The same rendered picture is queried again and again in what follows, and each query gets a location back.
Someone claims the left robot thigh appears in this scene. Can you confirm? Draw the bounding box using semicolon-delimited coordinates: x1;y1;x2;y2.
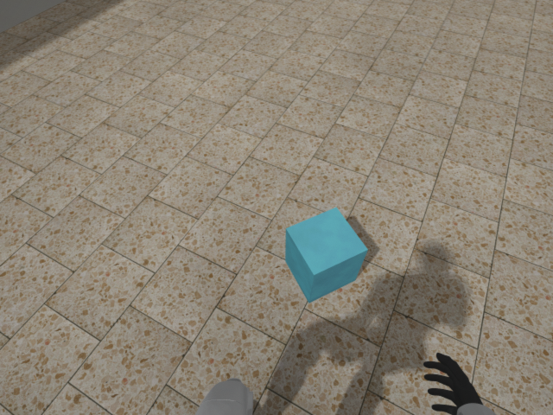
195;380;253;415

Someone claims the carton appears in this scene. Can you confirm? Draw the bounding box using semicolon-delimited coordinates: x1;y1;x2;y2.
285;207;368;303

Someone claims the robot right hand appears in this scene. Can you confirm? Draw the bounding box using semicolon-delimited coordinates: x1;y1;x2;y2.
423;353;483;415

